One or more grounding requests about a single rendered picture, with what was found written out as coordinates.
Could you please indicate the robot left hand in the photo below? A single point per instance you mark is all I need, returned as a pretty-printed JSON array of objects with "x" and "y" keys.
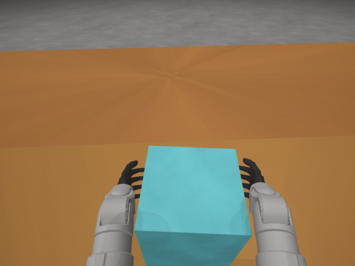
[{"x": 128, "y": 172}]

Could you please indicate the carton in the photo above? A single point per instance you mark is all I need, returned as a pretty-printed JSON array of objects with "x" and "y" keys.
[{"x": 192, "y": 209}]

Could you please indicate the robot left forearm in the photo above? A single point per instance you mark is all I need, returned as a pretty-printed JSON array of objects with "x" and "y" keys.
[{"x": 114, "y": 229}]

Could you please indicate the robot right hand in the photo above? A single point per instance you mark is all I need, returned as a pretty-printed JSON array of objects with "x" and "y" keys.
[{"x": 253, "y": 171}]

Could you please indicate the robot right forearm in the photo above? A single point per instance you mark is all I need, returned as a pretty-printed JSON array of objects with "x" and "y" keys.
[{"x": 274, "y": 228}]

